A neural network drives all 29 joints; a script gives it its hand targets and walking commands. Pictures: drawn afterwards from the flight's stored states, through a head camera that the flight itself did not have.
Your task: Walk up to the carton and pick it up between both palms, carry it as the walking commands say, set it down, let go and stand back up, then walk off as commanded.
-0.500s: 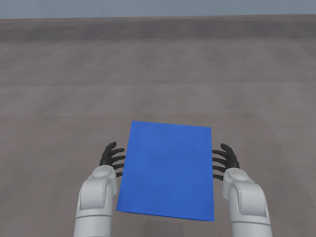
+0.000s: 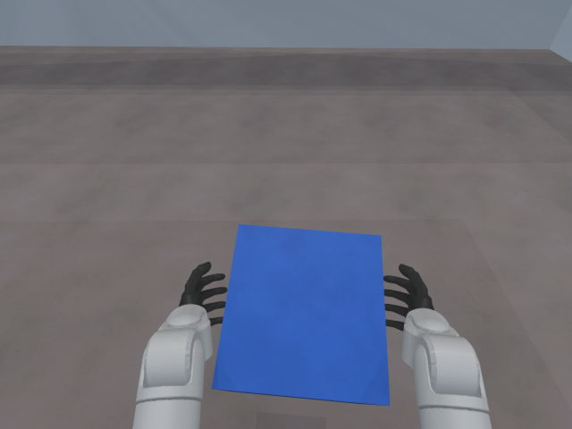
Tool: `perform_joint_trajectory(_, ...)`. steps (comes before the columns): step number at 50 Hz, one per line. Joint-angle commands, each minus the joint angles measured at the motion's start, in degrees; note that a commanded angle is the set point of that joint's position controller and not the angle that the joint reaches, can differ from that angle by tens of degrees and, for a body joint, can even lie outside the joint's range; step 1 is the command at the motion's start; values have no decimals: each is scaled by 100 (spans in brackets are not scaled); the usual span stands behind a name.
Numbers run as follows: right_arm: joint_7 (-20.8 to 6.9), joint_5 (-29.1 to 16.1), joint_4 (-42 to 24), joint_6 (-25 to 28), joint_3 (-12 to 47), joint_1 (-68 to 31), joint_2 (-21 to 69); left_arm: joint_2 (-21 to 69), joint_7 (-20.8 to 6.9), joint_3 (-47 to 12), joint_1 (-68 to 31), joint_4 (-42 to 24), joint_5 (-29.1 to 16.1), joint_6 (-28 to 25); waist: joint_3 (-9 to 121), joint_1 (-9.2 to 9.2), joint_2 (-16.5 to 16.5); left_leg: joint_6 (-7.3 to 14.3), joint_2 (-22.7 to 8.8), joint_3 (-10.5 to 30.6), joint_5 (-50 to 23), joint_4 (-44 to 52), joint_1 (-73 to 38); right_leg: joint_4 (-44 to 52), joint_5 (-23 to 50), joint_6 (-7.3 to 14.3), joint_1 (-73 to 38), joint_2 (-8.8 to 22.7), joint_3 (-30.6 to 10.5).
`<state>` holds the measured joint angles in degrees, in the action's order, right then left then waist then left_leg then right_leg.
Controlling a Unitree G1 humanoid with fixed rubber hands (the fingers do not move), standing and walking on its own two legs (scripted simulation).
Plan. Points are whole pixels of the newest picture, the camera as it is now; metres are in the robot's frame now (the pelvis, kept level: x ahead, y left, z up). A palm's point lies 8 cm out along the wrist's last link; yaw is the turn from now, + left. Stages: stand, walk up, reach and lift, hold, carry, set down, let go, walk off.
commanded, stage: carry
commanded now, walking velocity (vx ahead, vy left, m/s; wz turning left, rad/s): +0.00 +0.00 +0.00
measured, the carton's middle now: (301, 318) +0.32 +0.00 -0.04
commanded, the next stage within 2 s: none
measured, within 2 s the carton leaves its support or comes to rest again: neither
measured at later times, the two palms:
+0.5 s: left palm (191, 341) +0.24 +0.15 +0.03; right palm (421, 349) +0.24 -0.15 +0.04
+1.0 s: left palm (149, 270) +0.30 +0.21 +0.11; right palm (376, 278) +0.30 -0.09 +0.11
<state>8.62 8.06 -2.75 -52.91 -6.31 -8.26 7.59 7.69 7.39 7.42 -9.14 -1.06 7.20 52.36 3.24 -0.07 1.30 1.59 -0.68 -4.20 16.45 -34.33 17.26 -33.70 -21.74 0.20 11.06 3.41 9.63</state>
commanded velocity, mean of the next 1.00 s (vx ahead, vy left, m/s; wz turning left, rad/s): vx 0.24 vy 0.10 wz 0.00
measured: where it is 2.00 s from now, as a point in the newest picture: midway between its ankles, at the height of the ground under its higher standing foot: (222, 390)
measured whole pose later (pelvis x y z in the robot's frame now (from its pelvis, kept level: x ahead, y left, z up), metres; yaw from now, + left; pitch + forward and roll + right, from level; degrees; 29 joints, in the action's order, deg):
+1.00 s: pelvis +0.05 +0.06 +0.01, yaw -1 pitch +3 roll -1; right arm 10.9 6.4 -16.9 -66.9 -2.7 -7.3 7.5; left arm 7.5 10.8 4.2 -7.7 -18.5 7.4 68.6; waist 9.0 -0.1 0.0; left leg 5.9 2.0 -9.0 18.0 -28.4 13.8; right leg -36.9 -23.4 -2.6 14.5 6.7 8.6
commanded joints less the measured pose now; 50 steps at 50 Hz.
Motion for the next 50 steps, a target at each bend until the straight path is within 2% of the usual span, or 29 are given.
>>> perform_joint_trajectory(1,-1269,-1347,-644,314,2644,-2475,4432,4581,-1142,-2819,-2747,-880,-1386,-333,1384,15,-158,247,-605,612,-1223,493,-521,792,679,-13,155,561,-617)
perform_joint_trajectory(5,-1310,-1225,-311,387,2475,-2575,4270,4487,-1142,-2619,-2707,-415,-1186,-391,1290,8,-189,217,-635,652,-947,608,-401,878,443,23,270,562,-659)
perform_joint_trajectory(10,-1356,-1213,-303,542,2457,-2723,4273,4553,-1180,-2569,-2803,-293,-1176,-541,1416,14,-134,192,-666,663,-823,692,-362,877,370,39,283,551,-679)
perform_joint_trajectory(13,-1376,-1205,-214,638,2449,-2753,4258,4504,-1193,-2528,-2821,-230,-1136,-637,1498,6,-171,201,-693,670,-907,702,-385,842,485,51,241,534,-677)
perform_joint_trajectory(14,-1403,-1089,69,684,2355,-2656,4179,4438,-1222,-2434,-2719,76,-1028,-673,1540,5,-178,205,-691,681,-962,698,-384,804,534,56,199,525,-664)
perform_joint_trajectory(15,-1403,-1172,-140,722,2428,-2704,4262,4515,-1219,-2521,-2827,-179,-1136,-719,1582,9,-204,194,-704,688,-934,731,-365,771,526,54,190,517,-651)
perform_joint_trajectory(16,-1428,-1068,136,767,2349,-2649,4189,4441,-1245,-2428,-2749,116,-1027,-758,1623,3,-171,204,-717,688,-1047,713,-420,738,606,60,184,503,-651)
perform_joint_trajectory(20,-1473,-1130,-62,957,2455,-2816,4240,4531,-1313,-2548,-2872,-31,-1129,-926,1703,2,-221,198,-717,631,-1053,705,-437,702,641,79,186,511,-662)
perform_joint_trajectory(24,-1526,-1030,216,1112,2432,-2716,4196,4454,-1386,-2519,-2882,186,-1084,-1081,1755,0,-182,225,-746,655,-1166,696,-429,652,738,92,153,469,-651)
perform_joint_trajectory(26,-1588,-903,578,1231,2338,-2641,4091,4330,-1441,-2424,-2839,495,-972,-1197,1807,-2,-176,225,-754,676,-1296,691,-456,585,819,107,105,440,-656)
perform_joint_trajectory(27,-1592,-1073,199,1273,2526,-2800,4218,4457,-1443,-2590,-2980,128,-1138,-1239,1802,-1,-153,212,-766,654,-1261,698,-456,595,814,118,114,445,-678)
perform_joint_trajectory(28,-1650,-951,592,1280,2500,-2676,4253,4446,-1499,-2581,-2873,451,-1003,-1246,1800,-8,-106,268,-612,555,-554,637,-357,666,404,186,116,485,-726)
perform_joint_trajectory(29,-1642,-1323,-350,1239,3030,-2919,4672,4873,-1495,-3130,-3127,-542,-1381,-1208,1792,-21,81,268,-464,409,207,577,-167,904,-170,255,74,625,-926)
perform_joint_trajectory(30,-1586,-1818,-1670,1039,3715,-3089,5271,5501,-1455,-3848,-3227,-1842,-1878,-999,1734,-64,284,240,-338,294,608,504,50,1257,-655,327,25,831,-1174)
perform_joint_trajectory(31,-1554,-1939,-2022,812,3896,-3158,5463,5713,-1435,-4044,-3222,-2175,-1971,-774,1684,-97,448,235,-212,159,836,369,264,1588,-1119,434,-47,1020,-1435)
perform_joint_trajectory(32,-1503,-2018,-2187,611,3909,-3205,5503,5714,-1381,-4067,-3313,-2411,-2009,-575,1602,-108,530,198,-71,-15,776,154,474,1857,-1373,527,-108,1242,-1669)
perform_joint_trajectory(33,-1395,-2175,-2652,369,3960,-3281,5547,5717,-1277,-4129,-3363,-2821,-2154,-324,1522,-113,733,151,-28,-124,532,-96,629,2078,-1426,613,-148,1498,-1839)
perform_joint_trajectory(35,-1269,-2177,-2752,-112,3949,-2977,5395,5508,-1135,-4036,-2758,-2739,-2035,180,1527,-119,745,150,-157,-54,294,-64,703,2125,-832,656,-379,1694,-1771)
perform_joint_trajectory(37,-1233,-2070,-2378,-507,3846,-2369,5188,5227,-1050,-3814,-2058,-2361,-1804,569,1667,-102,589,136,-135,-109,23,367,482,1791,496,617,-801,1630,-1472)
perform_joint_trajectory(38,-1239,-2063,-2304,-661,3812,-2151,5105,5141,-1016,-3766,-1816,-2284,-1734,716,1800,-87,422,112,-93,-175,-129,731,158,1545,898,564,-884,1516,-1320)
perform_joint_trajectory(40,-1260,-2131,-2324,-952,3778,-1869,5042,5099,-940,-3839,-1711,-2452,-1735,986,2013,-38,-72,126,-239,51,-546,1015,-833,1008,1132,311,-443,1197,-930)
perform_joint_trajectory(41,-1265,-2108,-2211,-1054,3667,-1786,4992,5087,-930,-3838,-1786,-2463,-1738,1098,1977,-2,-536,219,-532,488,-761,1173,-1268,566,1011,132,28,931,-606)
perform_joint_trajectory(42,-1264,-2054,-2001,-1121,3512,-1704,4960,5111,-941,-3817,-1927,-2437,-1753,1182,1881,15,-1189,376,-911,1080,-896,1464,-1595,84,645,-52,557,607,-241)
perform_joint_trajectory(43,-1245,-2013,-1928,-1184,3440,-1695,5007,5126,-953,-3840,-2141,-2519,-1791,1250,1817,38,-1494,634,-1226,1538,-891,1608,-1774,-249,276,-179,946,452,-31)
perform_joint_trajectory(44,-1228,-1929,-1839,-1230,3324,-1834,4999,5097,-976,-3792,-2410,-2469,-1805,1308,1538,56,-1510,850,-1435,1751,-957,1692,-1852,-256,-20,-257,1313,342,100)
perform_joint_trajectory(45,-1198,-2005,-2144,-1299,3450,-1965,5170,5276,-991,-3923,-2521,-2702,-1964,1386,1392,76,-1370,982,-1541,1825,-1212,1673,-2004,-250,-154,-289,1555,319,43)
perform_joint_trajectory(46,-1186,-1897,-1877,-1340,3297,-1951,5119,5208,-1014,-3789,-2600,-2453,-1936,1427,1217,107,-1232,968,-1589,1856,-1260,1760,-1974,-394,-298,-319,1712,288,5)
perform_joint_trajectory(47,-1183,-1899,-1930,-1359,3293,-2027,5167,5281,-1047,-3739,-2592,-2382,-1982,1448,1176,134,-1040,919,-1613,1844,-1399,1807,-1994,-620,-421,-326,1837,280,-42)
perform_joint_trajectory(50,-1117,-2145,-2710,-1466,3616,-2512,5554,5823,-1124,-3847,-2542,-2497,-2266,1576,994,156,-514,836,-1637,1745,-1340,1918,-1908,-864,-624,-293,1976,118,-19)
